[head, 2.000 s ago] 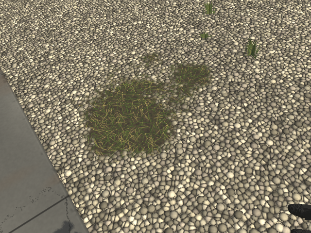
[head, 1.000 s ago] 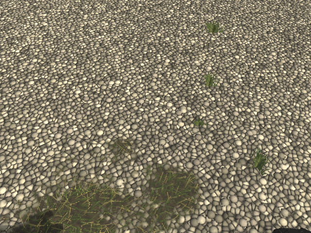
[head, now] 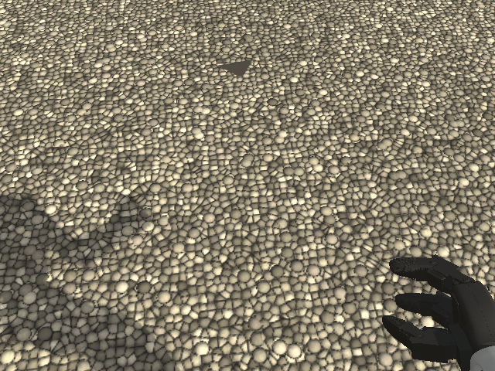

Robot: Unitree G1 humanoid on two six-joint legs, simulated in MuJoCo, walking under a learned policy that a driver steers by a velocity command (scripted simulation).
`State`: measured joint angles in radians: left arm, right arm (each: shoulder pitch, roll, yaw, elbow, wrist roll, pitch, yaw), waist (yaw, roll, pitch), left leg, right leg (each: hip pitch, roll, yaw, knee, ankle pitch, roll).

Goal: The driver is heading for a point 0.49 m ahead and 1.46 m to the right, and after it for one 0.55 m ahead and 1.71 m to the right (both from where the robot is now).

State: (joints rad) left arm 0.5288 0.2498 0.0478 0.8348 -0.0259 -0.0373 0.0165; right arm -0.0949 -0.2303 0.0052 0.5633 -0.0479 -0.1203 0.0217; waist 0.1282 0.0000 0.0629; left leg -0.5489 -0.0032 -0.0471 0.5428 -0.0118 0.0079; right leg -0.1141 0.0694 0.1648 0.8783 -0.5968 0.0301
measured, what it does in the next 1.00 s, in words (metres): walks ahead, turning right: right foot, then left foot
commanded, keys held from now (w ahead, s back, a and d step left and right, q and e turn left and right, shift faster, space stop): e+shift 1.00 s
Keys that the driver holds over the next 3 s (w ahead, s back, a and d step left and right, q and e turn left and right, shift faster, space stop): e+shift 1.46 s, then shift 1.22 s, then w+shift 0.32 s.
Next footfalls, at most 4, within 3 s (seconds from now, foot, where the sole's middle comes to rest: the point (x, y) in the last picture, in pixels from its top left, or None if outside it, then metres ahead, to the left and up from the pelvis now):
0.36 right None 0.17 -0.15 -0.75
0.78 left None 0.29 0.03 -0.75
1.24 right None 0.05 -0.11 -0.75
1.70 left None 0.28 -0.13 -0.75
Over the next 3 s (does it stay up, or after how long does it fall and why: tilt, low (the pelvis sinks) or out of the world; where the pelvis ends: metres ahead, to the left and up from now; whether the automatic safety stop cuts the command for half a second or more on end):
stays up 0.19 -0.15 0.02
